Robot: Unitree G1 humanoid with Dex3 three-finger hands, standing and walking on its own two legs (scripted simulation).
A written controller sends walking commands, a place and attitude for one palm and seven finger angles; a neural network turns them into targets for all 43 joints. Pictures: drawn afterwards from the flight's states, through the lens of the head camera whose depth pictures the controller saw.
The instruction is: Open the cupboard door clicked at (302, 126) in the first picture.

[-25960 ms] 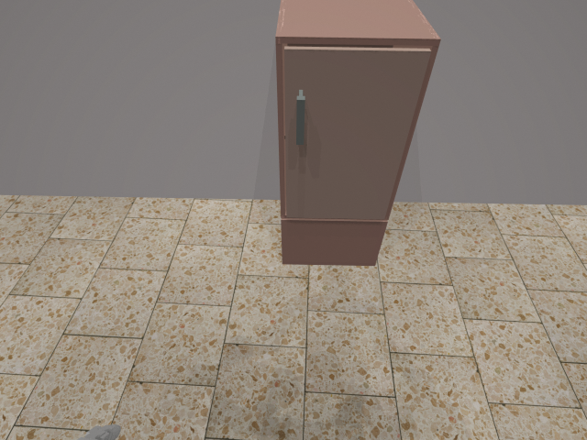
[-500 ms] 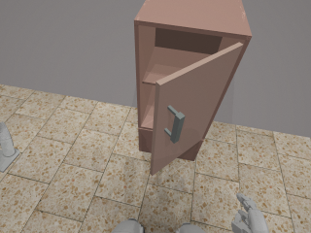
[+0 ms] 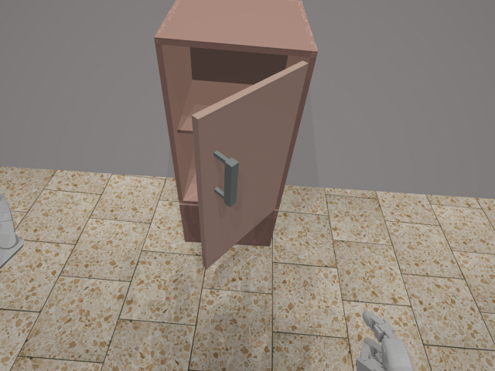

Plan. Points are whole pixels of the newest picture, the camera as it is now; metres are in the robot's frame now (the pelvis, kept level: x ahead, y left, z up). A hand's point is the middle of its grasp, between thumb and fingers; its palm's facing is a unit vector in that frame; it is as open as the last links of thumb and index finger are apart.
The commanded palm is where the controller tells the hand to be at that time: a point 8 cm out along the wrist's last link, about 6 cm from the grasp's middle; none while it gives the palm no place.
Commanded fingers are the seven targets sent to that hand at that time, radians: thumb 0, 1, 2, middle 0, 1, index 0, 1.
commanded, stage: stop stepping back and stand still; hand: left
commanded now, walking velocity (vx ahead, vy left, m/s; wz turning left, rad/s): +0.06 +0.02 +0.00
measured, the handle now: (224, 179) +0.52 +0.07 -0.02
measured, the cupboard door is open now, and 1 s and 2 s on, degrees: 48 48 48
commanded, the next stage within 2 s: let the arm hang, fingers relaxed in 1.26 s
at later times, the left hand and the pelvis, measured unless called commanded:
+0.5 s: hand (16, 321) +0.14 +0.23 +0.18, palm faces +0.51 -0.76 -0.40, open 7.4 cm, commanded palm +0.06 +0.27 +0.19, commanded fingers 0.00 0.90 0.90 -0.20 -0.30 -0.20 -0.30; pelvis -0.06 -0.04 +0.01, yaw +3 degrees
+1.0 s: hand out of the picture +0.10 +0.26 +0.17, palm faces +0.48 -0.76 -0.44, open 7.4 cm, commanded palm +0.04 +0.29 +0.19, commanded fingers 0.00 0.90 0.90 -0.20 -0.30 -0.20 -0.30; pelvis -0.09 -0.01 +0.01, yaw +2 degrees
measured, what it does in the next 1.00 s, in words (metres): steps on the spot: right foot, then left foot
